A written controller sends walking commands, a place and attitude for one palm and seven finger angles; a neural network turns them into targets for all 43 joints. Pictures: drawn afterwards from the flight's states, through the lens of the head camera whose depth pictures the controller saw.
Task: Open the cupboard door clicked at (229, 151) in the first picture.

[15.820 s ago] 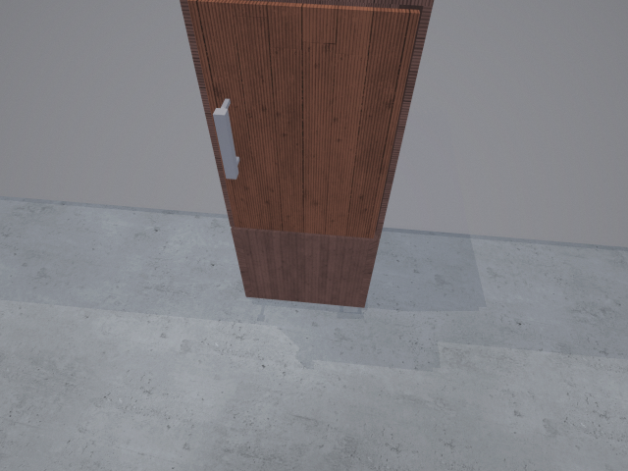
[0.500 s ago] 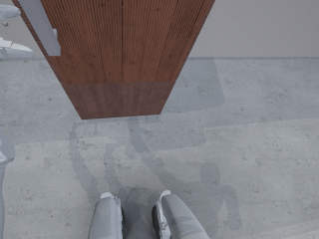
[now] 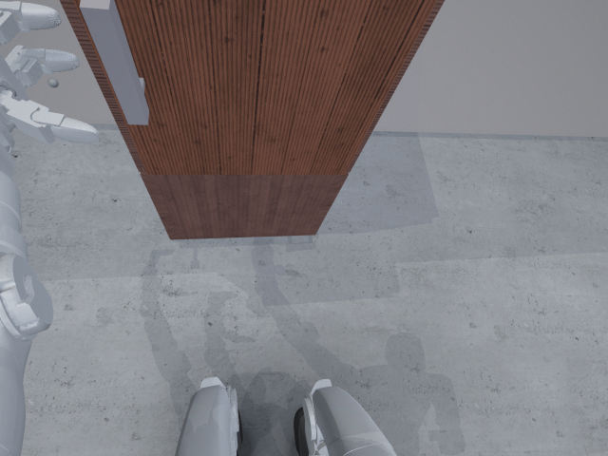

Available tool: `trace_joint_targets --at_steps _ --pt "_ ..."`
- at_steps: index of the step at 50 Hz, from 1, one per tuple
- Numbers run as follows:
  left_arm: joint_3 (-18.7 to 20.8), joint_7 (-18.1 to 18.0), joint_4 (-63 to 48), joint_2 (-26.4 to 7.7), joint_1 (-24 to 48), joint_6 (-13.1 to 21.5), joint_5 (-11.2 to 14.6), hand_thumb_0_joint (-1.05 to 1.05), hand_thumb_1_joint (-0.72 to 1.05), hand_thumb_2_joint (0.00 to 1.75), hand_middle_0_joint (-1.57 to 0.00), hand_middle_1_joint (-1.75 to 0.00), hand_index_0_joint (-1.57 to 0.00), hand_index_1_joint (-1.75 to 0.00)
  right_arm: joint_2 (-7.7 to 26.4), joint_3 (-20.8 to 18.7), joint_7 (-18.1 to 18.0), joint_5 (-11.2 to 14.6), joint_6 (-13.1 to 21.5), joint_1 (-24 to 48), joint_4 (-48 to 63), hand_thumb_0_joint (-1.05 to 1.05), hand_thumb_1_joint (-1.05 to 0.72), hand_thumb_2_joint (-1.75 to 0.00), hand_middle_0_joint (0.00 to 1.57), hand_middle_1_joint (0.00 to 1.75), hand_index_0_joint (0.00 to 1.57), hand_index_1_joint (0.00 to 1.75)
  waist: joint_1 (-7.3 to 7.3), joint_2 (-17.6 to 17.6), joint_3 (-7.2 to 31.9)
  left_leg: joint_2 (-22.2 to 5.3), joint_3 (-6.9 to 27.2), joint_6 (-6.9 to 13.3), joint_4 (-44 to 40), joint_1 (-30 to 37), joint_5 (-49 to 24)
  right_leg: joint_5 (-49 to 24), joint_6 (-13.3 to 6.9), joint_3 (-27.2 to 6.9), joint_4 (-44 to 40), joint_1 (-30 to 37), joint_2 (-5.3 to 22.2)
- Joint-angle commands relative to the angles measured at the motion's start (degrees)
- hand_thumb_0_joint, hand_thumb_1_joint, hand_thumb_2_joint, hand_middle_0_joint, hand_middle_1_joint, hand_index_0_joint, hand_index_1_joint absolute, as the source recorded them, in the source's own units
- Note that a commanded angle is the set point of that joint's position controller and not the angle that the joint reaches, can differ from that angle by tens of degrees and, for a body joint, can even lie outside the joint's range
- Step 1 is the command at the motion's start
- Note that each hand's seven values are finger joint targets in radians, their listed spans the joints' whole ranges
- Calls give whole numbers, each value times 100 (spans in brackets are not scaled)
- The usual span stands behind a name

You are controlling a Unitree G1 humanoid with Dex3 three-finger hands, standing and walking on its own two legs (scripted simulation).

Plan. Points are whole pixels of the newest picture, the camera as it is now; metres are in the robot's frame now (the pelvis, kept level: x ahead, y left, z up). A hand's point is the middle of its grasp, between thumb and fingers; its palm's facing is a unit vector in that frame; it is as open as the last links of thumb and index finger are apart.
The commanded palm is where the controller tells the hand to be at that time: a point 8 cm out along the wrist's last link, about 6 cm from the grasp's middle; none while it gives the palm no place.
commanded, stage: move the hooked fingers beside the handle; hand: left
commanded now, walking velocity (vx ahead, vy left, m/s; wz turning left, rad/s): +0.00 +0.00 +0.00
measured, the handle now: (123, 53) +0.58 +0.17 +0.08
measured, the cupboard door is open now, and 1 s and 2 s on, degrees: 0 0 0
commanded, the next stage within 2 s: slide the fingers in behind the handle in 0.60 s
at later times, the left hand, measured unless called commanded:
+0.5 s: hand (46, 81) +0.54 +0.24 +0.08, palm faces +0.02 -1.00 -0.01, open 14.0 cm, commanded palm +0.53 +0.27 +0.07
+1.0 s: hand (77, 80) +0.55 +0.22 +0.07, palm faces +0.01 -1.00 +0.00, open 14.0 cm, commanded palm +0.54 +0.24 +0.07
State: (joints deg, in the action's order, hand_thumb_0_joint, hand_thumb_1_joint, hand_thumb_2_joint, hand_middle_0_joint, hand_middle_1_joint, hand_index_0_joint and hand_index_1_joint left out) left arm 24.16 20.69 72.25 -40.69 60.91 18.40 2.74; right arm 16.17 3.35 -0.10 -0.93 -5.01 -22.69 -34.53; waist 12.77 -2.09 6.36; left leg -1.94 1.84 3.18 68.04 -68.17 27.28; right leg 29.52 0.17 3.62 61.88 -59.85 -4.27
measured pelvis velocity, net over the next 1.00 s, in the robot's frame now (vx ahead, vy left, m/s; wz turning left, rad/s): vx -0.01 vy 0.00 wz -0.01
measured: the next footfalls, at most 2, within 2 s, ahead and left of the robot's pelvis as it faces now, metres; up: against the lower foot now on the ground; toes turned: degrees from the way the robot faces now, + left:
none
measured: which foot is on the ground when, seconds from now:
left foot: down 0.00-1.00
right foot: down 0.00-1.00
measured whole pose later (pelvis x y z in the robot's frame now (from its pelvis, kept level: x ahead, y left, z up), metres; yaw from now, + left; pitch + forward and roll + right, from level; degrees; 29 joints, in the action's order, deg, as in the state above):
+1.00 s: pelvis -0.01 +0.00 -0.01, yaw -1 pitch +28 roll -7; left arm 25.0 18.4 72.1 -39.3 62.2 17.6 2.7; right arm 15.3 4.2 0.4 -1.0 -4.4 -23.0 -35.2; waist 13.2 -3.0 6.3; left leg -2.3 1.7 3.0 69.6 -70.1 27.4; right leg 29.7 0.0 3.4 63.8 -62.1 -4.6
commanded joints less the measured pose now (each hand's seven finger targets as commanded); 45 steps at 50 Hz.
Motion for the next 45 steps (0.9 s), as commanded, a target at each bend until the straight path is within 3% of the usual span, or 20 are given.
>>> trace_joint_targets --at_steps 1,3,6,13,14,17,19,21,22,23,27,28,31,32,34,35,38,40,43,45 --pt "195 -32 -1263 -1297 2660 471 153 0 -50 30 -30 -120 -30 -120 1251 -421 -69 -56 -5 -1291 54 0 -90 -90 20 30 20 30 187 -1336 2926 -213 721 -198 -554 4011 -2748 -1508 -220 29 -513 -514 -44" --pt "295 -79 -1317 -1428 2725 524 149 0 -50 30 -30 -120 -30 -120 1242 -401 -64 -55 9 -1268 68 0 -90 -90 20 30 20 30 159 -1298 3062 -183 676 -170 -506 3894 -2711 -1542 -214 -1 -489 -355 -45" --pt "374 -149 -1606 -1574 2839 628 73 0 -50 30 -30 -120 -30 -120 1216 -400 -45 -65 13 -1253 73 0 -90 -90 20 30 20 30 69 -1627 3475 -182 686 -200 -440 4163 -3014 -1660 -219 -35 -430 -308 -43" --pt "525 -78 -1228 -1897 2382 386 17 0 -50 30 -30 -120 -30 -120 1217 -343 -63 3 -27 -1234 148 0 -90 -90 20 30 20 30 30 -1175 3295 -122 459 -81 -429 3412 -2664 -1878 -167 -113 -510 319 -63" --pt "444 -27 -1132 -1754 2322 373 53 0 -50 30 -30 -120 -30 -120 1194 -333 -70 11 -19 -1242 143 0 -90 -90 20 30 20 30 62 -1176 3248 -118 460 -71 -417 3419 -2673 -1892 -178 -106 -500 249 -78" --pt "511 86 -1000 -1962 2318 330 103 0 -50 30 -30 -120 -30 -120 1212 -307 -97 40 -4 -1209 150 0 -90 -90 20 30 20 30 86 -967 2900 -117 378 -33 -425 2951 -2284 -1757 -146 -155 -573 398 -92" --pt "360 153 -1087 -1783 2490 396 171 0 -50 30 -30 -120 -30 -120 1187 -300 -115 41 25 -1210 140 0 -90 -90 20 30 20 30 135 -1047 2889 -112 383 -28 -407 2990 -2227 -1701 -162 -169 -571 288 -91" --pt "472 189 -1105 -1964 2491 440 167 0 -50 30 -30 -120 -30 -120 1226 -313 -131 35 42 -1215 92 0 -90 -90 20 30 20 30 124 -1114 2944 -144 406 -44 -377 3049 -2235 -1634 -160 -161 -552 182 -90" --pt "379 218 -984 -1828 2445 431 195 0 -50 30 -30 -120 -30 -120 1219 -309 -133 46 58 -1206 92 0 -90 -90 20 30 20 30 165 -1060 2866 -136 390 -33 -362 2953 -2153 -1585 -156 -172 -564 143 -93" --pt "428 232 -941 -1920 2463 427 195 0 -50 30 -30 -120 -30 -120 1224 -295 -145 44 65 -1220 76 0 -90 -90 20 30 20 30 159 -993 2815 -137 389 -26 -348 2842 -2125 -1581 -154 -166 -542 193 -89" --pt "238 269 -972 -1706 2526 399 176 0 -50 30 -30 -120 -30 -120 1218 -308 -148 46 89 -1218 50 0 -90 -90 20 30 20 30 164 -1260 2944 -148 432 -51 -329 3088 -2180 -1501 -171 -129 -497 -64 -81" --pt "313 241 -992 -1826 2563 385 154 0 -50 30 -30 -120 -30 -120 1242 -306 -155 36 85 -1247 31 0 -90 -90 20 30 20 30 141 -1326 2953 -160 473 -67 -341 3143 -2189 -1455 -183 -103 -467 -137 -74" --pt "185 174 -1166 -1597 2712 390 142 0 -50 30 -30 -120 -30 -120 1240 -338 -142 17 89 -1263 2 0 -90 -90 20 30 20 30 174 -1553 3087 -191 597 -114 -355 3597 -2382 -1412 -203 -44 -436 -486 -62" --pt "199 137 -1149 -1603 2755 376 142 0 -50 30 -30 -120 -30 -120 1240 -331 -140 9 88 -1260 1 0 -90 -90 20 30 20 30 175 -1471 3015 -191 602 -115 -362 3531 -2340 -1396 -198 -37 -432 -459 -67" --pt "405 62 -1368 -1822 2872 422 162 0 -50 30 -30 -120 -30 -120 1251 -342 -138 -2 100 -1307 -4 0 -90 -90 20 30 20 30 139 -1540 3284 -190 625 -115 -336 3666 -2564 -1517 -214 -39 -381 -362 -75" --pt "377 47 -1397 -1794 2893 422 141 0 -50 30 -30 -120 -30 -120 1252 -344 -128 -2 102 -1276 16 0 -90 -90 20 30 20 30 127 -1573 3387 -180 606 -118 -321 3676 -2557 -1523 -200 -57 -391 -344 -70" --pt "194 -59 -1408 -1506 2960 414 96 0 -50 30 -30 -120 -30 -120 1216 -353 -95 -25 109 -1266 -21 0 -90 -90 20 30 20 30 200 -1596 3213 -196 645 -135 -359 3753 -2490 -1453 -197 -18 -417 -469 -66" --pt "201 -124 -1509 -1456 2956 435 72 0 -50 30 -30 -120 -30 -120 1221 -371 -71 -41 106 -1284 -25 0 -90 -90 20 30 20 30 157 -1692 3398 -205 711 -171 -386 3986 -2700 -1502 -212 9 -394 -496 -62" --pt "312 -185 -1513 -1464 2560 393 79 0 -50 30 -30 -120 -30 -120 1208 -387 -37 -47 68 -1302 21 0 -90 -90 20 30 20 30 45 -1545 3462 -194 648 -170 -414 3985 -2890 -1672 -210 -2 -443 -231 -72" --pt "204 -198 -1268 -1254 2455 316 89 0 -50 30 -30 -120 -30 -120 1188 -371 -15 -36 51 -1298 20 0 -90 -90 20 30 20 30 105 -1392 3203 -191 639 -159 -424 3844 -2809 -1643 -198 22 -451 -328 -82"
